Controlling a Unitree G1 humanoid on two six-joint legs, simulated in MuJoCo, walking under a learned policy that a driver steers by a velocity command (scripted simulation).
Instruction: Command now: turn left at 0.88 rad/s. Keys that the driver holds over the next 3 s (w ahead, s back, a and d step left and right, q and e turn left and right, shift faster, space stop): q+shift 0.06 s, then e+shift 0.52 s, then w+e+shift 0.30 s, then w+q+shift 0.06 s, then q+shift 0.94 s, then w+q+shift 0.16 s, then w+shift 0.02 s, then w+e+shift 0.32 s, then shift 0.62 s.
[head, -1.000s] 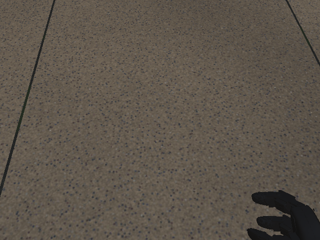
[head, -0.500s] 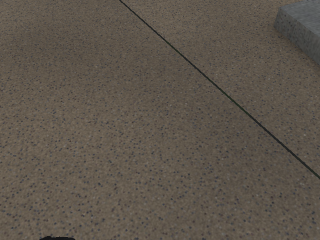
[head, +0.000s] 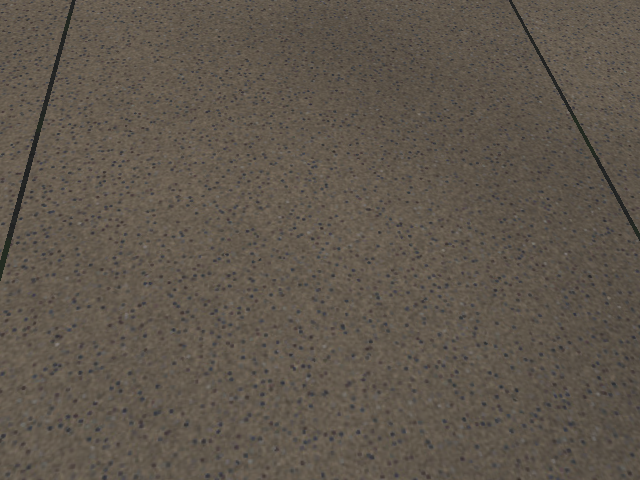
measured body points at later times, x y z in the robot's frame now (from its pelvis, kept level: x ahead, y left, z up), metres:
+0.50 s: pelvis +0.01 -0.02 +0.01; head +0.04 -0.05 +0.46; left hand +0.10 +0.26 -0.10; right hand +0.16 -0.29 -0.11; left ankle -0.01 +0.10 -0.67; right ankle +0.02 -0.10 -0.73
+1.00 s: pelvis +0.10 -0.03 +0.01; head +0.11 -0.02 +0.46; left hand +0.41 +0.09 -0.06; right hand -0.03 -0.30 -0.09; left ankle +0.06 +0.11 -0.73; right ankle +0.08 -0.21 -0.64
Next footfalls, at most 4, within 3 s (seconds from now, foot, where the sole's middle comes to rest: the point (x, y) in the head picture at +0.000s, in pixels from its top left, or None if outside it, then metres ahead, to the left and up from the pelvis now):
0.36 right None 0.06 -0.10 -0.77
0.74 left None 0.09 0.09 -0.77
1.16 right None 0.23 -0.26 -0.77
1.62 left None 0.36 -0.06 -0.77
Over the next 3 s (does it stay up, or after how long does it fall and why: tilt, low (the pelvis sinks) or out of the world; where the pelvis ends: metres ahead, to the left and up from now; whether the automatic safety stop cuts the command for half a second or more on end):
stays up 0.62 -0.04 0.01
